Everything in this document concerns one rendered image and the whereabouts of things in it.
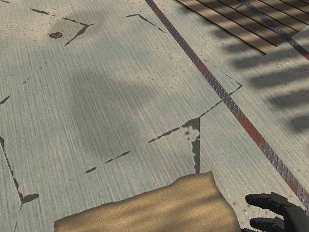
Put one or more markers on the robot right hand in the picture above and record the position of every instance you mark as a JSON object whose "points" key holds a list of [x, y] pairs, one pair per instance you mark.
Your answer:
{"points": [[294, 219]]}

